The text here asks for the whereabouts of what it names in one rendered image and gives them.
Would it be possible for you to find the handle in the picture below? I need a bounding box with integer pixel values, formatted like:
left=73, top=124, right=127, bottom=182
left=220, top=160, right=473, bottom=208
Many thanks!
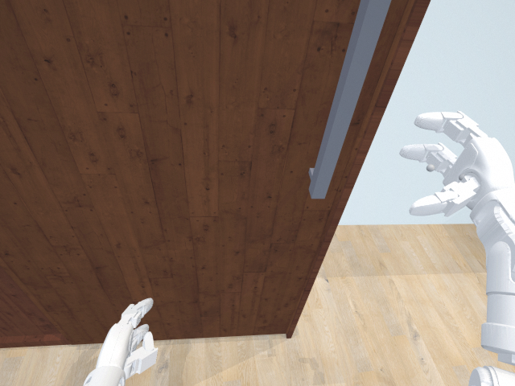
left=308, top=0, right=391, bottom=199

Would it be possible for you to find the right robot upper arm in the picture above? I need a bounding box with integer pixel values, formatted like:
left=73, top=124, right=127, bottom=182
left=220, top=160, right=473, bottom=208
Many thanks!
left=468, top=366, right=515, bottom=386

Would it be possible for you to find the robot left hand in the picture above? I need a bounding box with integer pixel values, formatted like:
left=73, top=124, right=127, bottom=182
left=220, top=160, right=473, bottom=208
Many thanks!
left=96, top=298, right=158, bottom=380

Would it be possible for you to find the right robot forearm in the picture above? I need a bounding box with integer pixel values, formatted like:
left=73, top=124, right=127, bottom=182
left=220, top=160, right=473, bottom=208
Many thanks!
left=470, top=188, right=515, bottom=366

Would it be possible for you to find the robot right hand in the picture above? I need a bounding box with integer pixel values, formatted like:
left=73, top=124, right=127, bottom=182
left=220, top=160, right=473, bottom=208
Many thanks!
left=399, top=111, right=515, bottom=217

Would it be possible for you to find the left robot forearm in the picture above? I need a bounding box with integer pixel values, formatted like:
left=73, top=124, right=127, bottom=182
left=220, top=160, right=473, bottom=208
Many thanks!
left=83, top=366, right=126, bottom=386

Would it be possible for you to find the wardrobe door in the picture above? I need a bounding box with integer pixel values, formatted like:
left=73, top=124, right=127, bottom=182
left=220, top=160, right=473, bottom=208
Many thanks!
left=0, top=0, right=415, bottom=345
left=0, top=266, right=61, bottom=337

